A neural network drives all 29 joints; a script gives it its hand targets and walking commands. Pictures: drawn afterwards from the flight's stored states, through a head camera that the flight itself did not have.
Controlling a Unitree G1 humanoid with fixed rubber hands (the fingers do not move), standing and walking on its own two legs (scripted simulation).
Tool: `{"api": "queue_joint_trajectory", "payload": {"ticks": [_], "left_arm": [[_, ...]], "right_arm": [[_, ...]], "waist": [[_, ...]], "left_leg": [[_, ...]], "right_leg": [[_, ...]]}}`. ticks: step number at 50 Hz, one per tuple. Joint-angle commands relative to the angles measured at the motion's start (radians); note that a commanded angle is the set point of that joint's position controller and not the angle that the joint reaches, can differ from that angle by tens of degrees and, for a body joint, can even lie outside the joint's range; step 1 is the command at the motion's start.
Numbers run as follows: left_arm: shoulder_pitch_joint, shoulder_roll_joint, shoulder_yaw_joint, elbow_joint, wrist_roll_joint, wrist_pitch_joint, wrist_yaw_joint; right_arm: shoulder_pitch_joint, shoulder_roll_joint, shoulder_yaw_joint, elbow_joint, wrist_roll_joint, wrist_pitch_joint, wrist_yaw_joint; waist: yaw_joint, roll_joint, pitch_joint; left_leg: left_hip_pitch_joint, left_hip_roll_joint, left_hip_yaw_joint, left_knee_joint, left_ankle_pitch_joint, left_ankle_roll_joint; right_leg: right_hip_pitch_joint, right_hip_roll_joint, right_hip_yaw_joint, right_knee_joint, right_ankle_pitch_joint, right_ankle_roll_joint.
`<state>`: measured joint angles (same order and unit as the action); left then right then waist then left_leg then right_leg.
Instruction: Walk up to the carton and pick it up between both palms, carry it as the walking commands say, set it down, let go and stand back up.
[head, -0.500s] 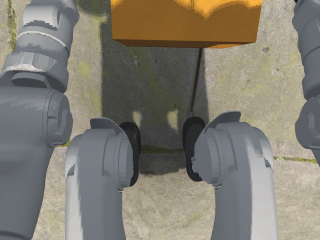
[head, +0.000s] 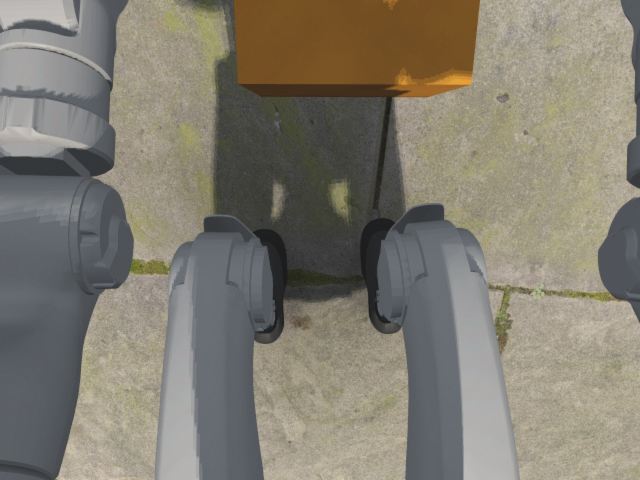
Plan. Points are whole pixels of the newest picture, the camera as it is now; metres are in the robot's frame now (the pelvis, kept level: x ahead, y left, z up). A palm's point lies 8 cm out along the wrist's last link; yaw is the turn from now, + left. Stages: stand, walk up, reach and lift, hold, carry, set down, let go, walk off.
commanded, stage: set down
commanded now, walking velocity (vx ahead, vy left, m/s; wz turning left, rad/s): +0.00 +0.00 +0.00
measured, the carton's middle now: out of the picture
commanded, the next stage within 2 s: let go in 0.88 s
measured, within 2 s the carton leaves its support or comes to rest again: neither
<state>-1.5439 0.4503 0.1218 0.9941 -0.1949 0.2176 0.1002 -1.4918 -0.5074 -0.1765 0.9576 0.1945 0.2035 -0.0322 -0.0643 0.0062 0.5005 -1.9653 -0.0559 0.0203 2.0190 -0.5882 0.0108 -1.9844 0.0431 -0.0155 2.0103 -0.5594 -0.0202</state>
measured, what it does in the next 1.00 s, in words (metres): rises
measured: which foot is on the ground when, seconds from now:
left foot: down 0.00-1.00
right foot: down 0.00-1.00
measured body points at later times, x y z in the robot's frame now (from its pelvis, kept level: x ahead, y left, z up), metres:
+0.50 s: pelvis +0.01 +0.00 +0.12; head +0.38 -0.01 +0.36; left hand +0.61 +0.17 +0.00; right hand +0.58 -0.27 +0.01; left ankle +0.11 +0.11 -0.40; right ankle +0.12 -0.10 -0.40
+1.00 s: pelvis +0.04 +0.00 +0.23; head +0.36 -0.01 +0.55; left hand +0.61 +0.16 +0.13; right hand +0.58 -0.27 +0.14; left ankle +0.11 +0.11 -0.40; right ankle +0.12 -0.10 -0.40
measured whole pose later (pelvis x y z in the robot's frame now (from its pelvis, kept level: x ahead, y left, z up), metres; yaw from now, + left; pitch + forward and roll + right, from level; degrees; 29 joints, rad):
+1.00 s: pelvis +0.04 +0.00 +0.23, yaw -1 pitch +38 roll +0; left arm -1.33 0.33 0.28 1.00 0.01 0.24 0.03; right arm -1.29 -0.40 -0.32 1.00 0.01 0.21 0.04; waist -0.05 0.01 0.12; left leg -1.41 -0.04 -0.03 1.05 -0.31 0.00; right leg -1.43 0.05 0.02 1.04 -0.29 -0.02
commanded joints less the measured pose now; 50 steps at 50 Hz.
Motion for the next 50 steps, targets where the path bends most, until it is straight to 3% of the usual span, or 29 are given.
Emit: {"api": "queue_joint_trajectory", "payload": {"ticks": [1,11,20,27,39,40,41,42,46,50], "left_arm": [[-0.268,0.124,0.019,-0.127,0.010,0.004,-0.010],[-0.279,0.134,0.017,-0.248,0.009,0.080,-0.002],[-0.194,0.124,0.040,-0.291,0.031,0.118,-0.008],[-0.168,0.115,0.042,-0.348,0.031,0.123,-0.010],[-0.142,0.097,0.063,-0.296,0.063,0.106,-0.032],[-0.129,0.081,0.073,-0.226,0.076,0.100,-0.036],[-0.105,0.057,0.083,-0.157,0.093,0.091,-0.046],[-0.098,0.040,0.096,-0.146,0.111,0.077,-0.056],[-0.033,-0.024,0.164,-0.104,0.201,-0.002,-0.069],[0.094,-0.030,0.237,-0.008,0.285,-0.018,-0.080]], "right_arm": [[-0.264,-0.150,-0.043,-0.106,-0.019,0.006,0.005],[-0.283,-0.205,-0.077,-0.220,-0.027,0.062,0.013],[-0.215,-0.189,-0.067,-0.236,-0.005,0.092,0.034],[-0.183,-0.194,-0.081,-0.274,-0.014,0.098,0.029],[-0.172,-0.156,-0.085,-0.228,-0.053,0.082,0.042],[-0.154,-0.140,-0.095,-0.161,-0.077,0.076,0.045],[-0.139,-0.114,-0.094,-0.108,-0.089,0.069,0.055],[-0.116,-0.093,-0.104,-0.079,-0.108,0.057,0.063],[-0.051,-0.028,-0.162,-0.062,-0.179,-0.020,0.078],[0.044,0.030,-0.187,-0.020,-0.261,-0.028,0.078]], "waist": [[-0.018,0.004,-1.693],[-0.045,0.024,-1.922],[-0.018,0.011,-1.947],[-0.030,-0.001,-1.981],[-0.001,0.005,-1.863],[-0.012,-0.008,-1.765],[-0.002,-0.009,-1.640],[-0.004,-0.009,-1.566],[-0.005,0.000,-1.390],[0.015,-0.020,-1.272]], "left_leg": [[0.476,-0.014,0.010,-0.216,0.249,0.004],[0.759,-0.028,-0.009,-0.359,0.318,-0.003],[0.876,-0.036,-0.017,-0.503,0.403,-0.001],[0.980,-0.039,-0.026,-0.626,0.461,0.000],[1.119,-0.022,-0.031,-0.907,0.458,-0.006],[1.092,-0.015,-0.038,-0.937,0.427,-0.007],[1.050,-0.007,-0.040,-0.964,0.388,-0.007],[1.025,-0.002,-0.043,-0.981,0.390,-0.011],[0.916,0.013,-0.040,-1.012,0.464,-0.040],[0.832,0.011,-0.011,-1.092,0.362,-0.046]], "right_leg": [[0.656,0.008,0.012,-0.245,0.326,0.008],[0.770,0.022,-0.026,-0.386,0.358,0.008],[0.909,0.031,-0.013,-0.522,0.461,0.012],[1.050,0.035,0.000,-0.640,0.544,0.013],[1.251,0.017,0.029,-0.910,0.555,0.027],[1.214,0.011,0.025,-0.939,0.525,0.029],[1.174,0.004,0.029,-0.967,0.482,0.028],[1.155,0.000,0.032,-0.983,0.488,0.028],[1.073,-0.004,0.032,-1.009,0.604,0.040],[1.095,-0.012,0.040,-1.082,0.491,0.058]]}}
